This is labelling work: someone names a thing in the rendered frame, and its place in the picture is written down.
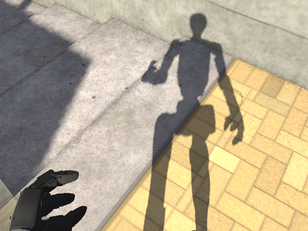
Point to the robot left hand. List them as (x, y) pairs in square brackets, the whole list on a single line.
[(36, 202)]

